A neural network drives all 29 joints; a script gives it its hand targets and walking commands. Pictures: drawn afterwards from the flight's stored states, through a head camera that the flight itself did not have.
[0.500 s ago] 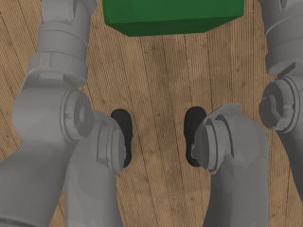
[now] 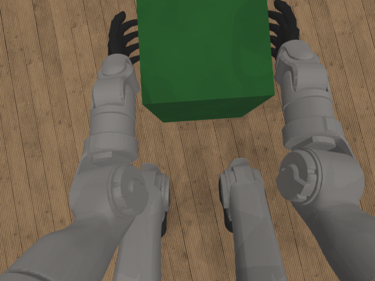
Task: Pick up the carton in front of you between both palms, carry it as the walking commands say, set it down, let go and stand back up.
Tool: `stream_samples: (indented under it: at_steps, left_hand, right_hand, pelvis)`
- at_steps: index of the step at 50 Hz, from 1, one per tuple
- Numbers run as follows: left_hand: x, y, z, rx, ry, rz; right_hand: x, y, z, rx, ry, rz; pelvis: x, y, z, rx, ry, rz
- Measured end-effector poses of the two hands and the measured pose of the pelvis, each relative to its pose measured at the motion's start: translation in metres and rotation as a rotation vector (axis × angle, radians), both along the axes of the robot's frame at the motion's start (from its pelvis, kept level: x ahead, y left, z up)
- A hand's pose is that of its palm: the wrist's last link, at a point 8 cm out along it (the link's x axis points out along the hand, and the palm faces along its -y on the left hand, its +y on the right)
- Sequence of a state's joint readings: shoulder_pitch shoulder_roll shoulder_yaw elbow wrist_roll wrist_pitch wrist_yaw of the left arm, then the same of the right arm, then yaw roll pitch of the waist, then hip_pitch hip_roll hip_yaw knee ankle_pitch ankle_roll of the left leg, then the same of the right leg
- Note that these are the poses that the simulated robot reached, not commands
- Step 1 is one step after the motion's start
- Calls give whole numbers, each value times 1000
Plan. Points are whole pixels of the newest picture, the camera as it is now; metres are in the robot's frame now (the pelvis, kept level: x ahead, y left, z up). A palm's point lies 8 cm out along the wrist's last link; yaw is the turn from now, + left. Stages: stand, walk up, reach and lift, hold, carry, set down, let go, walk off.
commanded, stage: reach and lift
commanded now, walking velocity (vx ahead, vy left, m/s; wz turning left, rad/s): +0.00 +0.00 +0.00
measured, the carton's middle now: (201, 66) +0.52 -0.03 -0.14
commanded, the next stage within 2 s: none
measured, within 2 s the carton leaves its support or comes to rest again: neither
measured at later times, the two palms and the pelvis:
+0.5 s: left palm (75, 38) +0.48 +0.13 +0.08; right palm (327, 27) +0.48 -0.17 +0.08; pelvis +0.04 +0.00 +0.12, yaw -1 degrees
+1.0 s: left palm out of the picture +0.43 +0.14 +0.23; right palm out of the picture +0.42 -0.16 +0.23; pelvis +0.09 +0.00 +0.25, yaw -1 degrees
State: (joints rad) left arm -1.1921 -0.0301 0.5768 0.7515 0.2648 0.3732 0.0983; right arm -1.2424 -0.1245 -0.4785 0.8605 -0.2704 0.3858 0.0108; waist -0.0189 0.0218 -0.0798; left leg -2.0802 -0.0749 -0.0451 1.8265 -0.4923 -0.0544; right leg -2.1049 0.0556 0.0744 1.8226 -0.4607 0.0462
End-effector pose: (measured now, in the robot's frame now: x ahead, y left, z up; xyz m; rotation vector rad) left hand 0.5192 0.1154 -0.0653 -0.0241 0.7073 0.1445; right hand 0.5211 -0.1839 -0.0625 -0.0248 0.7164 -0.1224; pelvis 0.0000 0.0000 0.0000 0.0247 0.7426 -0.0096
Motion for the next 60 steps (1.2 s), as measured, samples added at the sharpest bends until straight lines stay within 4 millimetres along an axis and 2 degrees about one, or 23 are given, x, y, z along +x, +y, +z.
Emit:
stream_samples:
  at_steps: [7,12,29,46,53,60]
  left_hand:
    - [-6,7,30,1,-20,11]
    - [-10,6,57,1,-29,6]
    - [-45,13,173,-4,-16,4]
    - [-79,20,274,-7,-19,-11]
    - [-93,23,316,-4,-20,-16]
    - [-105,26,357,3,-41,-19]
  right_hand:
    - [-5,7,26,13,-21,-2]
    - [-13,6,52,25,-29,-14]
    - [-51,14,165,41,-16,-33]
    - [-89,20,268,41,-20,-51]
    - [-103,23,310,36,-21,-51]
    - [-115,26,352,33,-41,-45]
  pelvis:
    - [5,-1,23,-3,19,7]
    - [14,-1,44,-3,8,4]
    - [48,-2,139,-9,-141,-5]
    - [78,2,230,-25,-365,-10]
    - [92,4,263,-29,-486,-14]
    - [102,4,288,-33,-616,-13]
